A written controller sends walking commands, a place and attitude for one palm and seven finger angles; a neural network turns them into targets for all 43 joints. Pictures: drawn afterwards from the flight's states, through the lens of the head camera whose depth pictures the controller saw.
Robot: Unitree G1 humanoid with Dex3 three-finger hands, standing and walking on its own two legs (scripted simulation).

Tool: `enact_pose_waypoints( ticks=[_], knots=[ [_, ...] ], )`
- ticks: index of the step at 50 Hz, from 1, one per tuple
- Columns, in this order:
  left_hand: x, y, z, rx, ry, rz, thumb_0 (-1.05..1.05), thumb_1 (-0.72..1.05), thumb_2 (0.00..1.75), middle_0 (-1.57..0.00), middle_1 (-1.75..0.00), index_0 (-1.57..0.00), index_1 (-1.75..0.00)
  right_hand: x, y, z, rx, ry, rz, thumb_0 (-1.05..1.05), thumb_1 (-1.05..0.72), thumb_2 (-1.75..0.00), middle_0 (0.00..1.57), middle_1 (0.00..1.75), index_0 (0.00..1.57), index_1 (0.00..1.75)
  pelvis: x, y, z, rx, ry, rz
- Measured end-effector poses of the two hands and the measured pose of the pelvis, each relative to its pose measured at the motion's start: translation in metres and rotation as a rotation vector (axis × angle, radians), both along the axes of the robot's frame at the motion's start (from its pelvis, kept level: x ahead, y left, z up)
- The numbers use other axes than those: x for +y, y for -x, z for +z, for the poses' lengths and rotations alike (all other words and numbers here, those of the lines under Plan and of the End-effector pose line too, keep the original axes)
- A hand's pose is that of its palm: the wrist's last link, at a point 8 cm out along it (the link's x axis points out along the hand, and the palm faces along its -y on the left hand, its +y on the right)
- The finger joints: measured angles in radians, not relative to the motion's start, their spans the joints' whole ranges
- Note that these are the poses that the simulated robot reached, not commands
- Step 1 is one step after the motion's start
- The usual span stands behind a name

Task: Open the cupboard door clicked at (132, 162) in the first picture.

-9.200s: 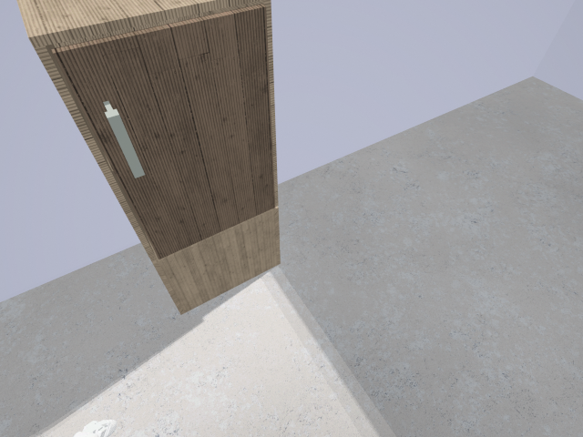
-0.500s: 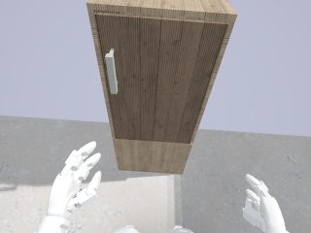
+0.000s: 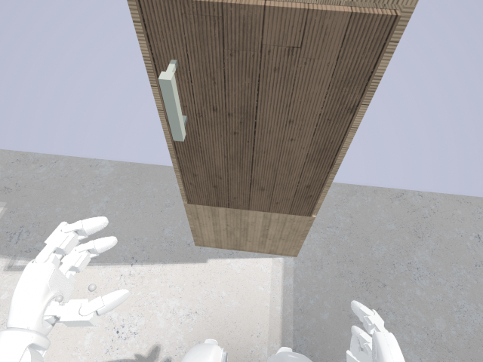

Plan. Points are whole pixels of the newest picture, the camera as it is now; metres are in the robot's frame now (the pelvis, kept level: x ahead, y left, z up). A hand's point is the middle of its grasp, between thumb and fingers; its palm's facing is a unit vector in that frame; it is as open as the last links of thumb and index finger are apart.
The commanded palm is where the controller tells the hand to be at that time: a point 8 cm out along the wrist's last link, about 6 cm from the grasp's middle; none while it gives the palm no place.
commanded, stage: raise the hand with hooked fingers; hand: left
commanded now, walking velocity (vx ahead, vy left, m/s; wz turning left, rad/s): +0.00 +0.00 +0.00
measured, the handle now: (176, 102) +0.54 +0.16 +0.10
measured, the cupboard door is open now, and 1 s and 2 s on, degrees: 0 0 0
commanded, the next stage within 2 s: move the hooked fingers beside the handle in 1.24 s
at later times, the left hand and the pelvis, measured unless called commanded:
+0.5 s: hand (60, 244) +0.26 +0.27 +0.09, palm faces +0.00 -1.00 -0.06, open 13.8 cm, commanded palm +0.23 +0.32 +0.10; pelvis +0.00 +0.01 +0.02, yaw +1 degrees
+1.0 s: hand (47, 216) +0.29 +0.29 +0.11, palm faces -0.02 -1.00 -0.03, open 14.0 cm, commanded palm +0.26 +0.34 +0.12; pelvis +0.00 +0.02 +0.03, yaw +0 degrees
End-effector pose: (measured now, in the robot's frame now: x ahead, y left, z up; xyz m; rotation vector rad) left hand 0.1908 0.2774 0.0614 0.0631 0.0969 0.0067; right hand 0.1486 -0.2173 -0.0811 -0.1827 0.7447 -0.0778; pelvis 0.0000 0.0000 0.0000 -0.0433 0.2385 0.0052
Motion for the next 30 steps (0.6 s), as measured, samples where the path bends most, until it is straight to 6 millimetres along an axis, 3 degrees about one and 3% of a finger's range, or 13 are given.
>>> enact_pose_waypoints(
  ticks=[6, 11, 21, 30],
  knots=[
    [0.007, -0.013, 0.005, -0.026, -0.004, -0.019, 0.00, -0.04, 0.50, -0.26, -0.91, -0.26, -0.90, -0.029, 0.003, 0.012, 0.007, 0.084, -0.036, 0.01, -0.90, -0.90, 0.21, 0.30, 0.21, 0.30, 0.004, -0.008, 0.005, 0.004, -0.004, -0.004],
    [0.012, -0.020, 0.009, -0.042, 0.000, -0.029, 0.00, -0.16, 0.45, -0.27, -0.98, -0.27, -0.98, -0.038, -0.009, 0.027, -0.040, 0.124, -0.040, 0.01, -0.91, -0.90, 0.20, 0.30, 0.20, 0.30, 0.007, -0.010, 0.008, -0.008, -0.003, -0.005],
    [0.035, -0.038, 0.027, -0.078, 0.001, -0.009, -0.01, -0.38, 0.35, -0.29, -1.13, -0.29, -1.12, -0.012, -0.031, 0.043, -0.114, 0.087, 0.021, 0.01, -0.91, -0.90, 0.20, 0.30, 0.20, 0.30, 0.011, -0.006, 0.016, -0.045, 0.002, 0.007],
    [0.055, -0.052, 0.043, -0.076, 0.009, -0.004, -0.01, -0.48, 0.31, -0.30, -1.19, -0.30, -1.18, 0.007, -0.023, 0.044, -0.101, 0.054, 0.047, 0.01, -0.90, -0.90, 0.21, 0.30, 0.21, 0.30, 0.014, 0.000, 0.024, -0.077, 0.002, 0.013]
  ],
)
